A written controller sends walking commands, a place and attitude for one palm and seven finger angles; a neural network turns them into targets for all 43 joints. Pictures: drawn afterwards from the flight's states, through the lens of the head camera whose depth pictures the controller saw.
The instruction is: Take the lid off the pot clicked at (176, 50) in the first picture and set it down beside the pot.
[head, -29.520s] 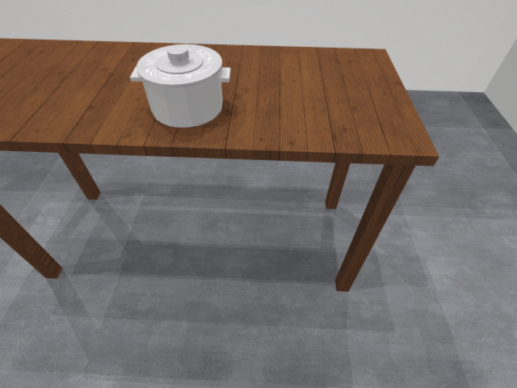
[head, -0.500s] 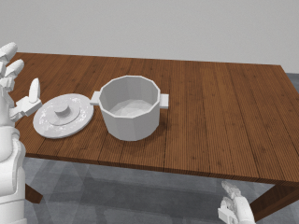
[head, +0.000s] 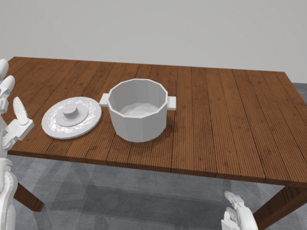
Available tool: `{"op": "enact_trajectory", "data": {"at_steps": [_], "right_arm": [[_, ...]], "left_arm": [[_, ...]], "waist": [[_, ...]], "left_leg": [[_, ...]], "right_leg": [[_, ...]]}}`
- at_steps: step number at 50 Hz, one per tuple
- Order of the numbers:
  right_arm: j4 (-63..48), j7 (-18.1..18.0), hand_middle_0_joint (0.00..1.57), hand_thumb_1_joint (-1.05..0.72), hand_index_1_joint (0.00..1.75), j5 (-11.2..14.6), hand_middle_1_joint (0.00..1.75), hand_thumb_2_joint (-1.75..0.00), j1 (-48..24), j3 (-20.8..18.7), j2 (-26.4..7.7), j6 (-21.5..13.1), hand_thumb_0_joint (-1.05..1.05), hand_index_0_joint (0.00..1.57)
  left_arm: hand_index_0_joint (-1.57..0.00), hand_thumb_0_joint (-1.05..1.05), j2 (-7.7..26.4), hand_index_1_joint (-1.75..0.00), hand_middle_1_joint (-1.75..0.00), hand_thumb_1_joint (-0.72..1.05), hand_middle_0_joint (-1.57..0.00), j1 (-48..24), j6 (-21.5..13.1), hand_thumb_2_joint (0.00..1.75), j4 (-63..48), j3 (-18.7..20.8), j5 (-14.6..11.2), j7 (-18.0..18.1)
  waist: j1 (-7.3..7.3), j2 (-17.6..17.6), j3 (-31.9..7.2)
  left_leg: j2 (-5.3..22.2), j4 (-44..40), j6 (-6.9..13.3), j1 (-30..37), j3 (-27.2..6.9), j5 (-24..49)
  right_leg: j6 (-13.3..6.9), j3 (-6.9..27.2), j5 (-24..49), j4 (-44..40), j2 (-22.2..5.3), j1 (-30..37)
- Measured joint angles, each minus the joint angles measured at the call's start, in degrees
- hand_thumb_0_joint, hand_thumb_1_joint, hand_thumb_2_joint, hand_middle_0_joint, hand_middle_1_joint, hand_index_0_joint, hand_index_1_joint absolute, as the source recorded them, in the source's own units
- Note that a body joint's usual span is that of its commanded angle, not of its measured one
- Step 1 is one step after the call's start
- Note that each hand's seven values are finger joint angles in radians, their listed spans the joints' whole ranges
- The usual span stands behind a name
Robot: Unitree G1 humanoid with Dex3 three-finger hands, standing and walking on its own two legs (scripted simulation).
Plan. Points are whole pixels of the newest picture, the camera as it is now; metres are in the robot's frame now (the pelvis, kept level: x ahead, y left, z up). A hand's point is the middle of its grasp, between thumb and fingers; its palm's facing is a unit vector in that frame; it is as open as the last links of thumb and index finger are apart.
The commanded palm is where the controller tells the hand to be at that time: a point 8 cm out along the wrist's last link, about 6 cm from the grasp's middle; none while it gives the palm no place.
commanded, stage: draw the hand back to the body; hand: left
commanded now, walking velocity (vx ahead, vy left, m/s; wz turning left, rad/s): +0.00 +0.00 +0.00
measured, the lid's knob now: (70, 110) +0.44 +0.34 +0.05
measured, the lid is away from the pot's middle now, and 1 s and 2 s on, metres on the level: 0.23 0.23 0.23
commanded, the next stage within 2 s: step back with the hand held close in 0.46 s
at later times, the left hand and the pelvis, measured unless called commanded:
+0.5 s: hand (24, 146) +0.19 +0.24 +0.22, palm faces +0.50 -0.79 -0.36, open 7.4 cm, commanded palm +0.13 +0.28 +0.23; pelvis +0.00 +0.00 +0.00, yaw +0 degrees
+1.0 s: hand (22, 168) +0.15 +0.23 +0.21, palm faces +0.34 -0.79 -0.52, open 7.4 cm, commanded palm +0.09 +0.29 +0.23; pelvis -0.04 +0.01 -0.01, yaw -1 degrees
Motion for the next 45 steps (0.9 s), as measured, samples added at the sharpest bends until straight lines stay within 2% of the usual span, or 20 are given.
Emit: {"op": "enact_trajectory", "data": {"at_steps": [17,22,30,35,42,45], "right_arm": [[-1.49,0.19,0.2,-0.9,0.3,-0.3,0.3,-0.9,0.14,-0.03,0.76,-1.77,0.02,0.2],[-1.28,-0.2,0.2,-0.9,0.3,-0.31,0.3,-0.9,0.15,0.05,0.8,-1.9,0.02,0.2],[-1.88,-0.1,0.2,-0.9,0.3,-0.28,0.3,-0.9,0.14,0.27,0.87,-1.36,0.02,0.2],[-4.4,0.18,0.2,-0.9,0.3,0.0,0.3,-0.9,-1.17,0.45,0.57,1.84,0.02,0.2],[-7.13,0.6,0.2,-0.9,0.3,0.46,0.3,-0.9,-2.21,-1.64,-0.06,5.54,0.02,0.2],[-7.96,0.61,0.2,-0.9,0.3,0.91,0.3,-0.9,-1.08,-2.31,0.21,6.33,0.02,0.2]], "left_arm": [[-0.21,0.02,-0.92,-0.3,-0.3,0.89,-0.21,12.76,-1.08,0.9,-10.92,-1.47,1.04,-0.01],[-0.21,0.01,-0.5,-0.3,-0.3,0.89,-0.21,12.82,-1.49,0.9,-11.27,-1.32,1.28,0.39],[-0.21,0.02,-1.04,-0.3,-0.3,0.89,-0.21,13.33,-1.42,0.9,-11.07,-1.2,1.32,0.24],[-0.21,0.02,1.39,-0.3,-0.3,0.89,-0.21,13.01,-5.18,0.9,-11.59,3.06,1.44,0.31],[-0.21,0.01,2.98,-0.3,-0.3,0.89,-0.21,18.36,-6.23,0.9,-14.21,1.76,1.86,-0.84],[-0.21,0.01,4.74,-0.3,-0.3,0.89,-0.21,21.84,-6.35,0.9,-16.57,2.19,1.76,-0.87]], "waist": [[1.03,0.32,-0.66],[1.45,0.52,-0.62],[1.2,0.27,-0.36],[-0.27,-0.93,0.13],[-3.42,-2.98,0.96],[-4.13,-4.15,0.66]], "left_leg": [[0.52,1.2,-0.26,-0.34,-0.22,-0.52],[0.58,1.47,-0.34,-0.29,-0.58,-0.67],[0.74,1.23,-0.39,-0.43,-0.42,-0.57],[0.46,1.36,-0.07,-3.62,0.39,0.22],[-0.97,2.92,0.91,-8.11,1.64,1.12],[-1.35,4.52,1.18,-9.79,1.71,0.93]], "right_leg": [[-0.17,-0.25,-0.13,0.39,0.45,0.08],[-0.22,-0.61,-0.35,0.56,0.46,0.32],[-0.18,-0.49,-0.17,0.33,0.64,0.07],[0.21,0.41,1.21,-0.03,0.49,-3.22],[1.14,1.99,2.6,1.37,-0.78,-8.04],[1.27,2.19,2.45,2.99,-1.16,-9.72]]}}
